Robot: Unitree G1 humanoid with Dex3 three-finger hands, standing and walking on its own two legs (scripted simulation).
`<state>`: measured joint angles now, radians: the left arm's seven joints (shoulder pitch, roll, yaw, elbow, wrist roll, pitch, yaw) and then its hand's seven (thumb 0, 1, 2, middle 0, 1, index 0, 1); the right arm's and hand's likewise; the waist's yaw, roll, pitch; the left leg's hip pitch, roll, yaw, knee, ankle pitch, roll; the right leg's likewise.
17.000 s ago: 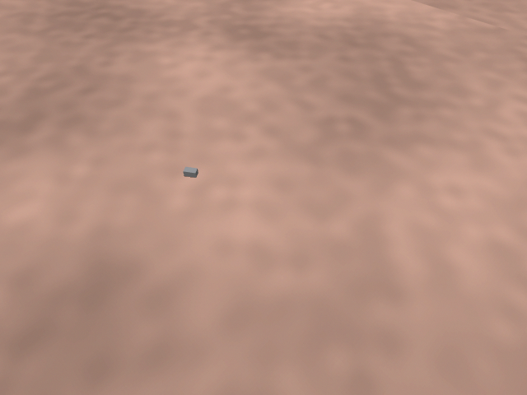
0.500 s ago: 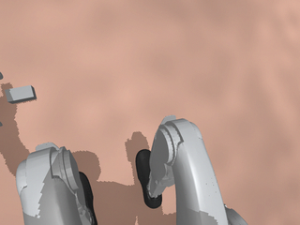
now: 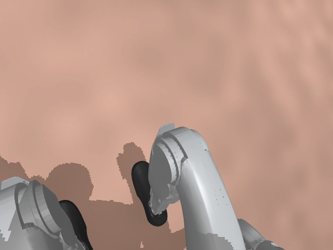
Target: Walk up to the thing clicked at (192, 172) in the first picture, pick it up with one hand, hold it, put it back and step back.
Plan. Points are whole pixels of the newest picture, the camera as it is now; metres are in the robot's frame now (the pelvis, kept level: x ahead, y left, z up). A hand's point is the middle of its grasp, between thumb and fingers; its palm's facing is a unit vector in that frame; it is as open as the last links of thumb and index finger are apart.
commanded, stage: rest palm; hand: left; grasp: from above
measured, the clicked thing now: out of the picture +0.46 +0.28 -0.28
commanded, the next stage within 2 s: close in 0.84 s
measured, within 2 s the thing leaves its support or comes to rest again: neither
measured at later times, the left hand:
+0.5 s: hand out of the picture +0.46 +0.28 -0.25, palm faces -0.43 -0.14 -0.89, open 13.6 cm
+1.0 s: hand out of the picture +0.46 +0.28 -0.26, palm faces -0.45 -0.15 -0.88, open 13.0 cm
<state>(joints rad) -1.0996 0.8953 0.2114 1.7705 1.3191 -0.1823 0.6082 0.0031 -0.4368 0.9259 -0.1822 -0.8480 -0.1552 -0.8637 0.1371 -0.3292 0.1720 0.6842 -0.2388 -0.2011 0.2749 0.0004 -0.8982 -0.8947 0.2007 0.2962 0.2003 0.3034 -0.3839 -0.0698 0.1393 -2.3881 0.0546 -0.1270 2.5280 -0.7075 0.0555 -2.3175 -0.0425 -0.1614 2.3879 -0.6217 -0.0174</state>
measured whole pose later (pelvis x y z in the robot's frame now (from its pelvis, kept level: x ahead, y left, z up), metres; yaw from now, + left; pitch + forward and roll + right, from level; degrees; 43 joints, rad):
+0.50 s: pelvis +0.00 +0.01 +0.00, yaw -4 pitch +29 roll -15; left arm -1.06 0.95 0.14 1.79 1.35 -0.22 0.69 0.00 -0.40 0.90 -0.19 -0.86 -0.17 -0.87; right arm 0.12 -0.33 0.25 0.67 -0.28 -0.27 0.32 0.00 -0.90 -0.90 0.20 0.30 0.20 0.30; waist -0.40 -0.12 0.14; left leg -2.37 0.06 -0.18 2.57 -0.74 0.07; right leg -2.26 -0.02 -0.21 2.37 -0.63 0.01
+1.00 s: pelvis +0.00 +0.01 +0.00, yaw -5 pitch +28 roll -15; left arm -1.08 0.98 0.13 1.78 1.26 -0.20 0.66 0.00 -0.32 0.84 -0.23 -0.86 -0.24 -0.85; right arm 0.12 -0.35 0.29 0.66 -0.26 -0.30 0.35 0.00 -0.91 -0.90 0.20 0.30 0.20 0.30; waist -0.41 -0.13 0.20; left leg -2.36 0.06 -0.21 2.57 -0.75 0.05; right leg -2.25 -0.01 -0.23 2.36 -0.62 0.00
